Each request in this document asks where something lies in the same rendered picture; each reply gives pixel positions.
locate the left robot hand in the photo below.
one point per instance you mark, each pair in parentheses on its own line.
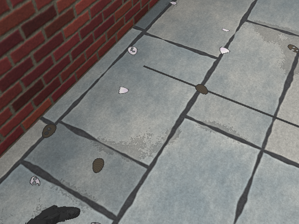
(55,214)

